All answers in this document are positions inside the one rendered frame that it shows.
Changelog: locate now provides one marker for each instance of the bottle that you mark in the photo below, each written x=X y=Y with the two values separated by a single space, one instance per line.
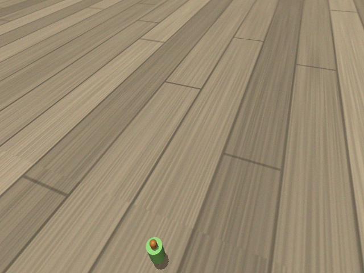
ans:
x=155 y=250

